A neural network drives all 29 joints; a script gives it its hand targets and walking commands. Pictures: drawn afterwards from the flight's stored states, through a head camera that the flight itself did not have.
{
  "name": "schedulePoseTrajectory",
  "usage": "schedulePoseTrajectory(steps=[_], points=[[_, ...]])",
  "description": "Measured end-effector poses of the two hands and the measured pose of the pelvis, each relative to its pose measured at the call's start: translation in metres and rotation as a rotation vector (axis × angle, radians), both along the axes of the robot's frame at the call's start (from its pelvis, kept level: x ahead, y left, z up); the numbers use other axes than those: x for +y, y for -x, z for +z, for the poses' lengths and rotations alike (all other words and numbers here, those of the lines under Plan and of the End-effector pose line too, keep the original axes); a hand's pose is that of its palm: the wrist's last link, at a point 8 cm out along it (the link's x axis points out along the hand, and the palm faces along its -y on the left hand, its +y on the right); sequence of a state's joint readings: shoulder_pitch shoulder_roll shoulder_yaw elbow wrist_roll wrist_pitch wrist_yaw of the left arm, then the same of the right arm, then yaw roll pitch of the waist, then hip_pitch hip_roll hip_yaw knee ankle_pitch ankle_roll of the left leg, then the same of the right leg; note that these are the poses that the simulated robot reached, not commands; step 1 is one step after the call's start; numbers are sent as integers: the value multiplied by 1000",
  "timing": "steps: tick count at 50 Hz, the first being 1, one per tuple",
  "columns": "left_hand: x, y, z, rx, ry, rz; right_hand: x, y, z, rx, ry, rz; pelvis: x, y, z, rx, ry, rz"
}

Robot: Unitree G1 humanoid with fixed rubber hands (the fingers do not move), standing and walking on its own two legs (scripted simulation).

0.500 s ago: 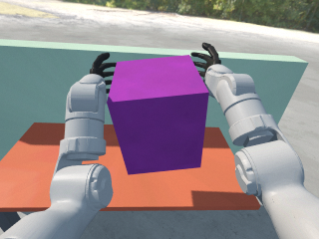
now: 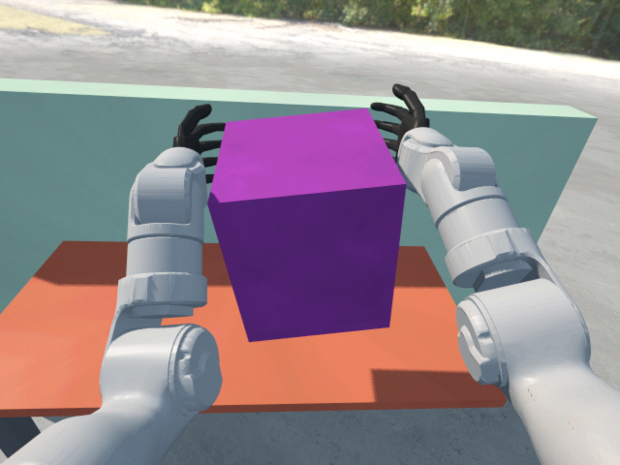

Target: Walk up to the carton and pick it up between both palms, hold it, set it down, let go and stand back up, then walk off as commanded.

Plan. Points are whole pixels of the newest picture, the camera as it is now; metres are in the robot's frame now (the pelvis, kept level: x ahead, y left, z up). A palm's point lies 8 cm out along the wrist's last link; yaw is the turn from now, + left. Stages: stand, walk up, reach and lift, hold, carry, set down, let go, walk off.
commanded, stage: hold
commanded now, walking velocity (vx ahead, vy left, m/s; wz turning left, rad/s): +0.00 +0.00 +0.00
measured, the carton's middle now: (308, 225) +0.34 -0.01 +0.23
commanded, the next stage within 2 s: set down in 0.56 s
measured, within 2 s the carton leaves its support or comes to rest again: neither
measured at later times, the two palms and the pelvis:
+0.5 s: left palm (186, 161) +0.37 +0.13 +0.30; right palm (409, 142) +0.37 -0.13 +0.33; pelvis +0.00 +0.00 +0.00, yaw +0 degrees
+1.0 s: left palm (153, 150) +0.36 +0.16 +0.31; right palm (385, 135) +0.37 -0.10 +0.33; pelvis +0.00 -0.01 +0.00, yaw +2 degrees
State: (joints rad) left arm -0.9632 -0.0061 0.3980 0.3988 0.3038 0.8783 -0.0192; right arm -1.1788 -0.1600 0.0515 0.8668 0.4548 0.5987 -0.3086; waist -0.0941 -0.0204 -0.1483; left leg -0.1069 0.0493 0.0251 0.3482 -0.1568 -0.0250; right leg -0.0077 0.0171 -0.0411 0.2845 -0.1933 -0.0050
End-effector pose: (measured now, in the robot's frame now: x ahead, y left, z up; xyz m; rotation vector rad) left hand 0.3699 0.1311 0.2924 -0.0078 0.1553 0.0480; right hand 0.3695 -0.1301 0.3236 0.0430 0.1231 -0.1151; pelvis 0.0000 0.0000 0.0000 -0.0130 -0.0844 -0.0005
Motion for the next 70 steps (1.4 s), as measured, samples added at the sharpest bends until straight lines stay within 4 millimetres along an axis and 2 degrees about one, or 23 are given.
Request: schedulePoseTrajectory(steps=[11,16,29,36,46,50,54,62,70], points=[[4,3,7,-19,-2,13,4,0,7,-17,10,14,-1,0,0,3,-1,0],[4,1,0,15,2,4,4,-1,1,18,6,6,-1,0,0,2,-2,6],[3,2,6,-14,-9,9,3,0,6,-9,2,11,-1,0,0,8,-1,0],[10,3,6,-32,44,19,10,0,7,-27,-13,14,-2,2,-1,-23,-3,17],[27,8,26,-154,18,58,25,-3,18,-158,-7,56,-5,1,-1,-64,-6,26],[34,12,22,-163,-17,76,32,-4,11,-172,8,78,-8,0,-1,-87,-8,37],[36,12,7,-143,-21,80,34,-6,-5,-158,17,84,-10,2,-1,-104,-11,46],[30,6,-19,-121,-16,84,29,-11,-35,-152,35,77,-14,9,-1,-104,-12,42],[24,7,-36,-98,-39,124,24,-17,-58,-145,37,100,-15,13,0,-93,-12,30]])
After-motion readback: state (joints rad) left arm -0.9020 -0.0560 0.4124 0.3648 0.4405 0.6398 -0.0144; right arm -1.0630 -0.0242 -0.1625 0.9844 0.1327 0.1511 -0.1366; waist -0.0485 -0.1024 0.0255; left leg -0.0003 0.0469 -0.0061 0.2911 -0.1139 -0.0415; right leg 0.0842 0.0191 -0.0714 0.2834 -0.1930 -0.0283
